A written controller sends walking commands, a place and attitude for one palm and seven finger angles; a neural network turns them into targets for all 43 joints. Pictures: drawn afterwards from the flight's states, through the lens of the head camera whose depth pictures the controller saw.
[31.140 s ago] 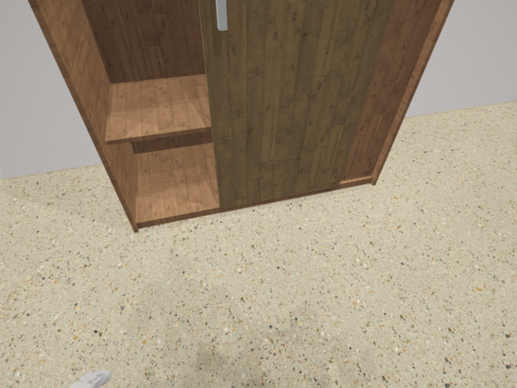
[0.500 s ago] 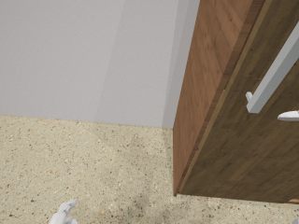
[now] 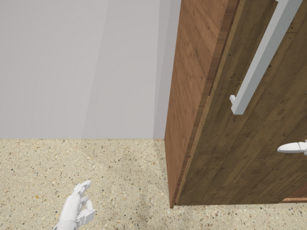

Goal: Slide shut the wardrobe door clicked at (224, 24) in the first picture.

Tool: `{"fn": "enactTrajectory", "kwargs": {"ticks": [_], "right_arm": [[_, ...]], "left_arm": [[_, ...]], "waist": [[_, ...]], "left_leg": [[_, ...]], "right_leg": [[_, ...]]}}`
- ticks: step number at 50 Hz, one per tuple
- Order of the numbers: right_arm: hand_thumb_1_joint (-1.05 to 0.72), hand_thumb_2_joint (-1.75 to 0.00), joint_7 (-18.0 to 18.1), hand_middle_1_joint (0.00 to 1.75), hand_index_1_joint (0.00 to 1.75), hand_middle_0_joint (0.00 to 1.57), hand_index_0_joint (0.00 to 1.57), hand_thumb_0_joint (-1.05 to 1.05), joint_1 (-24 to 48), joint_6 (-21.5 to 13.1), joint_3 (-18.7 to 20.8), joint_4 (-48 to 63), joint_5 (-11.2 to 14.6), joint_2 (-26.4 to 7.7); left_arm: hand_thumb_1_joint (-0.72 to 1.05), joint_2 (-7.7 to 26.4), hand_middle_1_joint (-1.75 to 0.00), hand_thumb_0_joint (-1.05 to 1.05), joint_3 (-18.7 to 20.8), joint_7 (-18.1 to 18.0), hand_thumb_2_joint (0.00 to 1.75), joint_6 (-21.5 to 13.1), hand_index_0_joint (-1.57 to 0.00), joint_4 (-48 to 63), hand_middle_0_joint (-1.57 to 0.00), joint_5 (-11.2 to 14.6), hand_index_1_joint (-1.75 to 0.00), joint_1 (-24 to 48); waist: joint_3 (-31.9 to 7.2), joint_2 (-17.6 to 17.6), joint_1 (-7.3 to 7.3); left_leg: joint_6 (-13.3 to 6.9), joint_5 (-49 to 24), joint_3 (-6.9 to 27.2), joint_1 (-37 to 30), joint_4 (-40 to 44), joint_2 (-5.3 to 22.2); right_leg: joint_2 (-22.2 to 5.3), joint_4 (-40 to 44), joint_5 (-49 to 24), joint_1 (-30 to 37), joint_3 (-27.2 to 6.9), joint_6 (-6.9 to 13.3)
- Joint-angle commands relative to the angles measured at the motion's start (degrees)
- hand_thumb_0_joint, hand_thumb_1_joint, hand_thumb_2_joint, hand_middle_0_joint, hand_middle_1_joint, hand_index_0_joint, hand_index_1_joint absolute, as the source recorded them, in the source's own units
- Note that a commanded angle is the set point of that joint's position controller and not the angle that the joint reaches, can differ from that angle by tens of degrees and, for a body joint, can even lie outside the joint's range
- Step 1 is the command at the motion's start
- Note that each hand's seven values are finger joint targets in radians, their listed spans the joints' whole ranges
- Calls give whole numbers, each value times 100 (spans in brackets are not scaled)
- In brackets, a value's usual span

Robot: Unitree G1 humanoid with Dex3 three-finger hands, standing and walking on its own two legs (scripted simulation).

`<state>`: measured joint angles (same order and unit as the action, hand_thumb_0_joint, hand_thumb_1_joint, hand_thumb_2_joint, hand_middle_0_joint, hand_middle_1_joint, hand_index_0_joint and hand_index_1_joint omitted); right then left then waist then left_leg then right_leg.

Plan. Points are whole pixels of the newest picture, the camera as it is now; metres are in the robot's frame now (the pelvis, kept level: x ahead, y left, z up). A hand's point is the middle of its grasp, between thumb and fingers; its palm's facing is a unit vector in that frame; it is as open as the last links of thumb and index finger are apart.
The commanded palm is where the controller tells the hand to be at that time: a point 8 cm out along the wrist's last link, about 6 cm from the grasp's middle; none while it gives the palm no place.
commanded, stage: slip the hand off the handle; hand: right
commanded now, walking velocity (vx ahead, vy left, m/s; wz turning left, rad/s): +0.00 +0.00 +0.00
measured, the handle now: (254, 62) +0.41 -0.23 +0.27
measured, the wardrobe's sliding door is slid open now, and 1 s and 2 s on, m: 0.01 0.01 0.01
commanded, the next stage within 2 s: draw the hand back to the body in 0.06 s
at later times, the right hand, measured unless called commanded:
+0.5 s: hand (300, 135) +0.24 -0.27 +0.22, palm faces +0.07 +0.99 -0.10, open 14.6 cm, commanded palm +0.19 -0.32 +0.22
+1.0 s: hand (304, 157) +0.21 -0.28 +0.19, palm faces +0.52 +0.80 -0.29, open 12.6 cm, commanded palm +0.15 -0.30 +0.20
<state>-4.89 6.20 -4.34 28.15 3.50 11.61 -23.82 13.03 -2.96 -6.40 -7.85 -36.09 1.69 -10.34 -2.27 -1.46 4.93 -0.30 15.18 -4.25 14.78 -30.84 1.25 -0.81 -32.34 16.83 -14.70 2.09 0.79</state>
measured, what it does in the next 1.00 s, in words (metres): stands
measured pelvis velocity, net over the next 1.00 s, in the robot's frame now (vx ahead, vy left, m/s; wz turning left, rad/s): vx -0.01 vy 0.00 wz -0.01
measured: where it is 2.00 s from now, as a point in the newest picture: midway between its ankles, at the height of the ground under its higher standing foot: outside the picture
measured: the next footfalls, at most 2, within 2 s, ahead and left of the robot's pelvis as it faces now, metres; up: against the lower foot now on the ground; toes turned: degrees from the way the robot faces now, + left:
none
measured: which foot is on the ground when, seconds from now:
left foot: down 0.00-1.00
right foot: down 0.00-1.00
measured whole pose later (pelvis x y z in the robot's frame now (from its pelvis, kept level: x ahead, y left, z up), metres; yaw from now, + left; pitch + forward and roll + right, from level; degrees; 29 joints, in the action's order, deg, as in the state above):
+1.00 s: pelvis -0.01 +0.00 +0.01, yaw -1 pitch -5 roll +1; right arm 6.0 -15.4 -2.6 21.8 18.7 6.2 -19.9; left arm 12.5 -2.5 -4.8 -11.5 -39.3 0.2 -12.6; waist 1.6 -3.1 4.7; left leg -0.6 12.6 -4.9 7.9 -25.5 0.9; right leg -0.9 -27.4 14.3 -8.2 1.4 0.5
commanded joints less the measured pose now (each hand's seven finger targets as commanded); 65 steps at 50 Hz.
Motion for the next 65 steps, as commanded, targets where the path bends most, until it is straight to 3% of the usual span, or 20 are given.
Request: {"fn": "enactTrajectory", "kwargs": {"ticks": [1, 9, 10, 12, 15, 20, 23, 28, 31, 34, 35, 36, 37, 38, 41, 49, 51, 58, 62, 65], "right_arm": [[55, -20, 9, 115, 115, 25, 25, 0, 1277, -359, 491, 1675, 110, -1493], [55, -20, -90, 115, 115, 25, 25, 0, 1595, -143, 401, 1513, 204, -1474], [55, -20, -475, 115, 115, 25, 25, 0, 1205, 467, 149, 841, 482, -1341], [55, -20, -782, 115, 115, 25, 25, 0, 1592, 935, 253, 1615, 611, -1571], [55, -20, -1114, 115, 115, 25, 25, 0, 1160, 1544, 265, 1827, 795, -1569], [55, -20, -1726, 115, 115, 25, 25, 0, 638, 2302, 918, 1729, 1112, -2214], [55, -20, -1864, 115, 115, 25, 25, 0, 412, 2497, 1193, 1759, 1319, -2268], [55, -20, -1726, 115, 115, 25, 25, 0, 316, 2454, 547, 1719, 1368, -1431], [48, -24, -1698, 111, 111, 25, 25, 0, 581, 2427, 148, 1819, 1199, -1305], [37, -29, -1638, 104, 104, 24, 24, 0, 780, 2265, 185, 2172, 1076, -1519], [33, -31, -327, 102, 102, 24, 24, 0, 1216, 1294, 436, 3272, 21, -2137], [30, -32, 209, 100, 100, 24, 24, 0, 335, 1018, 135, 2500, -31, -1401], [26, -34, 423, 98, 98, 24, 24, 0, -169, 896, -157, 2377, -62, -907], [22, -36, 638, 96, 96, 24, 24, 0, -212, 702, 27, 2753, -182, -1136], [12, -41, 1008, 89, 89, 24, 24, 0, -633, 206, 221, 2925, -368, -1192], [-17, -55, 1203, 73, 73, 22, 22, 0, -1367, -281, -274, 2580, -588, -689], [-25, -58, 1224, 68, 68, 22, 22, 0, -1453, -363, -266, 2664, -650, -705], [-50, -71, 1210, 53, 53, 21, 21, 0, -2236, -483, -67, 2732, -680, -807], [-65, -78, 1188, 45, 45, 21, 21, 0, -2400, -500, -208, 2997, -734, -667], [-75, -83, 1181, 38, 38, 21, 21, 0, -2557, -447, -328, 3000, -740, -564]], "left_arm": [[90, 700, -30, 0, 232, -53, 90, -317, -20, 853, -20, -55, -30, 577], [90, 707, -30, 0, 188, -197, 90, -370, -20, 740, -20, -36, -30, 623], [90, 796, -30, 0, 148, -271, 90, -380, -20, 712, -20, 88, -30, 681], [90, 753, -30, 0, 114, -339, 90, -441, -20, 889, -20, 146, -30, 818], [90, 755, -30, 0, 46, -330, 90, -532, -20, 1016, -20, 217, -30, 894], [90, 850, -30, 0, -20, -191, 90, -528, -20, 1129, -20, 289, -30, 1012], [90, 812, -30, 0, -28, -71, 90, -489, -20, 1212, -20, 295, -30, 1063], [90, 807, -30, 0, -3, 63, 90, -506, -20, 1220, -20, 321, -30, 1026], [90, 853, -30, 0, 26, 15, 90, -564, -20, 1214, -20, 342, -30, 937], [90, 869, -30, 0, 41, -51, 90, -641, -20, 1231, -20, 319, -30, 912], [90, 781, -30, 0, 166, 90, 90, -790, -20, 1258, -20, -40, -30, 875], [90, 773, -30, 0, 144, 87, 90, -869, -20, 1026, -20, -87, -30, 825], [90, 731, -30, 0, 121, 110, 90, -890, -20, 990, -20, -84, -30, 787], [90, 724, -30, 0, 163, 126, 90, -836, -20, 934, -20, -94, -30, 754], [90, 635, -30, 0, 206, 111, 90, -823, -20, 847, -20, -145, -30, 713], [90, 649, -30, 0, 340, 94, 90, -696, -20, 701, -20, -163, -30, 708], [90, 652, -30, 0, 368, 91, 90, -674, -20, 680, -20, -171, -30, 717], [90, 608, -30, 0, 421, 94, 90, -572, -20, 711, -20, -199, -30, 713], [90, 580, -30, 0, 423, 115, 90, -543, -20, 746, -20, -199, -30, 680], [90, 582, -30, 0, 431, 117, 90, -515, -20, 781, -20, -205, -30, 636]], "waist": [[-936, -394, -36], [-581, -287, -153], [-734, -370, -157], [-1072, -641, -58], [-1258, -464, 27], [-926, -165, 115], [-757, -142, 157], [-268, -403, -37], [-117, -537, -159], [-293, -328, -167], [102, -360, -42], [145, -241, -131], [324, -107, -137], [79, -228, -59], [-403, -808, -11], [-17, 47, -109], [-92, -107, -84], [-172, 129, 21], [-139, -476, 5], [1, -243, -38]], "left_leg": [[-106, -1051, 170, -323, 370, -131], [-92, -437, 186, -112, 575, -112], [-110, -465, 169, -375, 635, -87], [-120, -865, 165, -659, 610, -67], [-112, -1356, 90, -879, 548, -81], [-113, -1634, 36, -1027, 635, -121], [-111, -1585, 29, -943, 694, -180], [-98, -1029, 112, -449, 811, -164], [-61, -511, 118, -210, 884, -167], [-46, -250, 149, -299, 925, -168], [-36, -83, 303, -246, 1176, -144], [-73, 94, 210, -229, 1081, -94], [-65, 180, 167, -202, 1029, -76], [-88, 216, 213, -428, 1079, -55], [-110, -19, 279, -787, 993, 20], [-39, -81, 263, -736, 1160, 6], [-50, -186, 258, -793, 1114, 6], [-59, -826, 252, -1061, 1030, 9], [-72, -1063, 258, -1036, 976, 4], [-53, -1083, 230, -968, 992, -18]], "right_leg": [[101, 508, -1196, 402, -212, 11], [109, 610, -658, 302, -317, 5], [75, 765, -507, 389, -379, 4], [117, 730, -901, 635, -381, 39], [93, 713, -1345, 808, -409, 62], [102, 775, -1579, 745, -456, 75], [117, 753, -1613, 717, -455, 60], [91, 731, -1168, 677, -434, 16], [79, 805, -701, 704, -456, 55], [91, 818, -501, 718, -500, 103], [142, 834, -476, 320, -396, 47], [105, 913, -188, 289, -365, -9], [79, 995, 23, 204, -425, -30], [74, 1033, 71, 238, -394, -30], [93, 1022, -125, 434, -250, -23], [-1, 1141, -345, 537, -215, 69], [17, 1156, -445, 606, -199, 74], [19, 1085, -1057, 627, -149, 75], [14, 1089, -1281, 739, -109, 34], [-13, 1095, -1323, 740, -117, 31]]}}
